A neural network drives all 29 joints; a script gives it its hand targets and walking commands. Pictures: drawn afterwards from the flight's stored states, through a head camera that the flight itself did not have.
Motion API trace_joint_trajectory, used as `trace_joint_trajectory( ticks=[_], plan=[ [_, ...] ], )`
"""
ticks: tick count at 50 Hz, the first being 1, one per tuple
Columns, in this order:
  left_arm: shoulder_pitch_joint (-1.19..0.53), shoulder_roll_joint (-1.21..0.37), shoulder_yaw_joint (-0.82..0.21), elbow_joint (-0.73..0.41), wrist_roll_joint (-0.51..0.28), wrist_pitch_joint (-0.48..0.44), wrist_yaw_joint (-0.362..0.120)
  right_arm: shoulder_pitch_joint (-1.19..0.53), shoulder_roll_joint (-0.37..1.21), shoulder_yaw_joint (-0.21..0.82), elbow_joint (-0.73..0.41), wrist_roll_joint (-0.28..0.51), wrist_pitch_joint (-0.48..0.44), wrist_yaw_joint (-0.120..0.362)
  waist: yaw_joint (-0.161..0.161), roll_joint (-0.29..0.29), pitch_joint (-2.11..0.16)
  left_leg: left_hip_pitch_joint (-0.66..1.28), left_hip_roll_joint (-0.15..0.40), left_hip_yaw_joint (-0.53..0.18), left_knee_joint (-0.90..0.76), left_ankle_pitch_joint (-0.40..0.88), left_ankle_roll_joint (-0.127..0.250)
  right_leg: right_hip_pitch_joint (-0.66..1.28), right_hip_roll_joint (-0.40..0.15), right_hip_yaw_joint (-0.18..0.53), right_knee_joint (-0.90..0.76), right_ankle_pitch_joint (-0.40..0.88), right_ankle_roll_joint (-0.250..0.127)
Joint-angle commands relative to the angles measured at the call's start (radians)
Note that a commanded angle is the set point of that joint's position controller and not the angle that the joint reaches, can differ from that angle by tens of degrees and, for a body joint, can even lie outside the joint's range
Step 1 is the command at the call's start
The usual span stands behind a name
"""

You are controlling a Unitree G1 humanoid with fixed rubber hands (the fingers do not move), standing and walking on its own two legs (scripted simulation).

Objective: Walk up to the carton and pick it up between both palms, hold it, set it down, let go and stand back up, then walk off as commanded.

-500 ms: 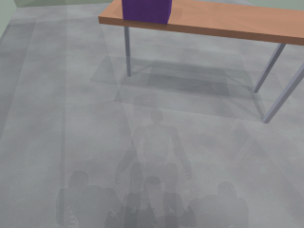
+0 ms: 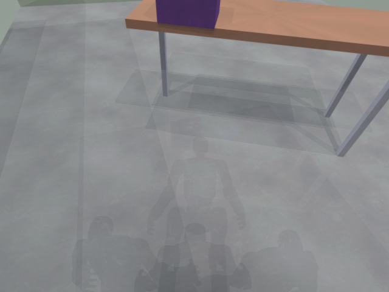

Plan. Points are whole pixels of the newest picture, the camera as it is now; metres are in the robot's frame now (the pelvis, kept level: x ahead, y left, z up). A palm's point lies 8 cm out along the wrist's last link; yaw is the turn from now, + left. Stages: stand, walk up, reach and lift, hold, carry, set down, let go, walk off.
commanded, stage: stand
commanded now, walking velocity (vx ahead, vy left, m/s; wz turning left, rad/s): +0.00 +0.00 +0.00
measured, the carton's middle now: out of the picture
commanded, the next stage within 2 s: walk up in 0.20 s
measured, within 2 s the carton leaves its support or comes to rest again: neither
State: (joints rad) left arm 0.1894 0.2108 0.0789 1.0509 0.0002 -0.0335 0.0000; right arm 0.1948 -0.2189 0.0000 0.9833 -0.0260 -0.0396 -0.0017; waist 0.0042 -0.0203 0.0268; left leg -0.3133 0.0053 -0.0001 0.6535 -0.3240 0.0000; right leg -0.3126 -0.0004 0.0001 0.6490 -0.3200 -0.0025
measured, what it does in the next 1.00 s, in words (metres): walks ahead: right foot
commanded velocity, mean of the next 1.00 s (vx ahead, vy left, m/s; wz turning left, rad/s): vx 0.00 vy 0.00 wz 0.00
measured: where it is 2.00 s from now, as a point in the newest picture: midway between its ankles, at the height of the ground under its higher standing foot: (179, 282)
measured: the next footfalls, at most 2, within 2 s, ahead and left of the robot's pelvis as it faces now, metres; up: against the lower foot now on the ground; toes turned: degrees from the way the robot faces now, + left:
right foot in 0.96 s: +0.17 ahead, -0.11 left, +0.00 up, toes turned -2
left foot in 1.26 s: +0.30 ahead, +0.15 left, +0.00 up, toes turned +0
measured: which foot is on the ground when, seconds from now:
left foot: down 0.00-0.98, up 1.00-1.00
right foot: down 0.00-0.62, up 0.64-0.94, down 0.96-1.00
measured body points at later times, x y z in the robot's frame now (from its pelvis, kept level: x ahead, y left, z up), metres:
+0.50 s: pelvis +0.01 +0.00 +0.00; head +0.02 +0.01 +0.45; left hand +0.07 +0.27 -0.14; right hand +0.09 -0.25 -0.13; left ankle +0.01 +0.12 -0.71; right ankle +0.02 -0.12 -0.72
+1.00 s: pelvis +0.12 +0.02 -0.01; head +0.16 +0.03 +0.43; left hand +0.27 +0.29 -0.13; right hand +0.14 -0.28 -0.14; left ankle +0.03 +0.14 -0.71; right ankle +0.13 -0.10 -0.73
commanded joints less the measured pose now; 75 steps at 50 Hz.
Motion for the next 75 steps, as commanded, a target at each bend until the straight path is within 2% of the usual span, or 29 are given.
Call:
trace_joint_trajectory(
  ticks=[1,19,20,21,24,25,29,31,32,33,34,36,39,45,46,48,49,50,51,52,55,59,61,63,64,65,66,70,75],
  plan=[
    [-0.076,0.276,0.022,-0.049,0.018,-0.018,0.016,-0.080,-0.263,-0.060,-0.028,0.014,-0.019,-0.023,-0.005,0.028,0.031,0.049,0.106,-0.114,-0.225,0.136,0.056,0.043,-0.108,0.138,-0.226,0.152,-0.049],
    [-0.092,0.282,0.023,-0.051,0.016,-0.018,0.016,-0.086,-0.260,-0.059,-0.025,0.014,-0.022,-0.020,-0.004,0.036,0.042,0.042,0.110,-0.118,-0.232,0.141,0.055,0.044,-0.104,0.137,-0.229,0.158,-0.049],
    [0.023,0.363,0.046,-0.110,0.021,-0.035,-0.005,-0.068,-0.352,-0.110,-0.098,-0.013,-0.030,0.007,0.015,0.068,-0.007,0.033,0.084,-0.121,-0.154,-0.307,0.087,0.041,-0.079,0.195,-0.192,-0.314,-0.105],
    [0.043,0.373,0.053,-0.096,0.029,-0.042,-0.008,-0.079,-0.365,-0.118,-0.095,-0.018,-0.030,0.018,0.022,0.075,0.086,-0.071,0.081,-0.166,-0.126,-0.448,0.101,-0.021,-0.119,0.313,-0.214,-0.509,-0.141],
    [0.157,0.437,0.077,-0.082,0.036,-0.058,-0.005,-0.169,-0.307,-0.115,-0.146,-0.033,-0.021,0.028,0.092,-0.150,0.191,-0.500,0.011,-0.010,0.263,-0.242,0.037,0.247,-0.353,0.694,-0.511,-0.674,-0.254],
    [0.164,0.431,0.083,-0.088,0.041,-0.068,-0.002,-0.169,-0.312,-0.112,-0.151,-0.038,-0.026,0.031,0.093,-0.079,0.145,-0.521,0.055,-0.063,0.278,-0.189,0.027,0.316,-0.380,0.705,-0.498,-0.550,-0.279],
    [0.073,0.437,0.088,-0.129,0.044,-0.066,-0.009,-0.079,-0.327,-0.120,-0.134,-0.019,-0.056,0.036,0.031,-0.129,0.047,-0.259,0.075,-0.051,0.075,-0.192,0.033,0.231,-0.325,0.472,-0.336,-0.101,-0.252],
    [-0.047,0.380,0.071,-0.175,0.033,-0.050,-0.016,0.145,-0.326,-0.135,-0.062,-0.017,-0.070,0.027,-0.105,-0.073,-0.032,0.174,0.041,-0.037,-0.255,-0.036,0.060,-0.005,-0.203,0.248,-0.054,0.075,-0.148],
    [-0.047,0.264,0.039,-0.182,0.019,-0.047,-0.022,0.256,-0.414,-0.165,-0.019,-0.039,-0.082,0.013,-0.157,0.215,-0.068,0.419,0.187,-0.309,-0.416,-0.170,0.071,-0.276,0.000,0.068,0.334,0.033,-0.068],
    [-0.051,0.260,0.027,-0.197,0.012,-0.047,-0.013,0.233,-0.501,-0.175,-0.046,-0.017,-0.087,0.012,-0.139,0.296,0.036,0.419,0.405,-0.621,-0.490,-0.156,0.130,-0.541,0.101,0.031,0.484,-0.230,-0.041],
    [-0.069,0.332,0.038,-0.193,0.013,-0.044,-0.006,0.175,-0.473,-0.160,-0.067,0.004,-0.083,0.014,-0.103,0.144,0.116,0.318,0.408,-0.577,-0.454,-0.170,0.156,-0.536,0.029,0.101,0.534,-0.202,-0.054],
    [-0.032,0.328,0.040,-0.180,0.004,-0.051,-0.021,0.116,-0.415,-0.130,-0.085,0.001,-0.085,0.009,-0.055,0.137,0.124,0.306,0.323,-0.412,-0.399,0.050,0.130,-0.458,-0.007,0.099,0.487,-0.103,-0.052],
    [-0.047,0.322,0.039,-0.206,0.004,-0.046,-0.024,0.161,-0.415,-0.125,-0.070,0.000,-0.089,0.003,-0.074,0.169,0.089,0.388,0.291,-0.300,-0.296,0.527,0.125,-0.418,0.000,0.082,0.450,-0.095,-0.035],
    [-0.161,0.327,0.044,-0.338,0.007,-0.057,-0.020,0.169,-0.465,-0.133,-0.096,-0.008,-0.063,-0.003,-0.110,0.200,0.126,0.430,0.325,-0.253,-0.202,0.524,0.238,-0.421,-0.024,0.017,0.136,-0.216,-0.042],
    [-0.136,0.323,0.049,-0.332,0.007,-0.064,-0.019,0.145,-0.446,-0.131,-0.102,-0.008,-0.056,-0.001,-0.089,0.200,0.130,0.380,0.307,-0.223,-0.173,0.540,0.225,-0.344,-0.029,-0.004,0.051,-0.199,-0.052],
    [0.175,0.339,0.067,-0.247,0.015,-0.082,-0.008,0.021,-0.419,-0.122,-0.152,0.007,-0.040,0.005,0.058,0.138,-0.036,0.166,0.191,-0.009,0.155,0.661,0.134,0.183,0.012,-0.030,-0.273,0.086,-0.086],
    [0.325,0.455,0.102,-0.219,0.026,-0.096,0.005,0.028,-0.318,-0.091,-0.189,0.017,-0.046,0.007,0.122,-0.081,-0.142,-0.140,0.087,0.040,0.474,0.439,0.062,0.466,-0.122,0.276,-0.239,0.138,-0.128],
    [0.368,0.543,0.119,-0.222,0.010,-0.101,0.013,-0.018,-0.303,-0.077,-0.239,0.029,-0.057,0.012,0.119,-0.238,-0.146,-0.479,-0.060,0.010,0.612,-0.157,0.018,0.632,-0.363,0.750,-0.295,0.400,-0.265],
    [0.335,0.492,0.099,-0.227,-0.007,-0.097,0.014,-0.108,-0.366,-0.082,-0.230,0.026,-0.054,0.002,0.119,-0.062,-0.068,-0.555,0.008,-0.053,0.651,-0.206,0.032,0.642,-0.408,0.714,-0.223,0.591,-0.320],
    [0.336,0.466,0.087,-0.221,-0.016,-0.098,0.023,-0.124,-0.356,-0.080,-0.233,0.025,-0.058,0.001,0.118,-0.041,-0.016,-0.589,0.031,-0.046,0.667,-0.170,0.026,0.610,-0.373,0.596,-0.167,0.817,-0.331],
    [0.280,0.437,0.075,-0.236,-0.002,-0.092,0.036,-0.073,-0.345,-0.094,-0.237,0.014,-0.044,0.021,0.078,-0.102,-0.012,-0.500,0.079,-0.050,0.521,-0.118,0.034,0.451,-0.268,0.433,-0.125,0.783,-0.259],
    [0.246,0.457,0.074,-0.265,0.013,-0.097,0.037,-0.146,-0.347,-0.111,-0.294,0.008,-0.048,0.032,0.074,-0.128,0.029,-0.463,0.098,-0.020,0.273,-0.152,0.021,0.313,-0.281,0.432,-0.125,0.635,-0.270],
    [0.140,0.470,0.077,-0.287,0.014,-0.095,0.031,-0.093,-0.345,-0.121,-0.283,0.005,-0.060,0.034,0.021,-0.155,0.020,-0.294,0.094,-0.005,0.137,-0.088,0.031,0.177,-0.274,0.371,-0.084,0.547,-0.242],
    [0.042,0.417,0.050,-0.309,0.011,-0.085,0.019,0.155,-0.367,-0.153,-0.192,-0.006,-0.078,0.031,-0.129,-0.035,-0.098,0.214,0.032,0.008,-0.134,0.069,0.067,-0.081,-0.144,0.205,0.194,0.444,-0.150],
    [0.073,0.314,0.022,-0.319,0.002,-0.088,0.012,0.283,-0.455,-0.189,-0.156,-0.028,-0.083,0.021,-0.179,0.184,-0.182,0.412,0.167,-0.183,-0.187,0.014,0.105,-0.240,-0.030,0.105,0.494,0.318,-0.090],
    [0.111,0.293,0.018,-0.323,-0.007,-0.091,0.015,0.255,-0.526,-0.192,-0.190,0.002,-0.083,0.017,-0.152,0.304,-0.163,0.439,0.454,-0.629,-0.379,-0.011,0.201,-0.471,0.113,0.047,0.669,-0.201,-0.044],
    [0.081,0.382,0.034,-0.295,-0.001,-0.084,0.024,0.183,-0.499,-0.185,-0.202,0.034,-0.079,0.021,-0.124,0.130,-0.098,0.381,0.457,-0.638,-0.355,-0.079,0.243,-0.486,0.050,0.100,0.733,-0.212,-0.054],
    [0.099,0.375,0.038,-0.272,-0.002,-0.085,0.009,0.124,-0.418,-0.143,-0.216,0.015,-0.073,0.011,-0.068,0.172,0.038,0.236,0.367,-0.327,-0.251,0.309,0.249,-0.419,-0.030,0.089,0.622,-0.167,-0.050],
    [0.019,0.353,0.041,-0.334,0.001,-0.088,-0.001,0.137,-0.452,-0.144,-0.210,0.003,-0.069,0.011,-0.091,0.241,0.084,0.234,0.326,-0.218,-0.175,0.474,0.253,-0.369,-0.031,0.002,0.325,-0.242,-0.032]
  ],
)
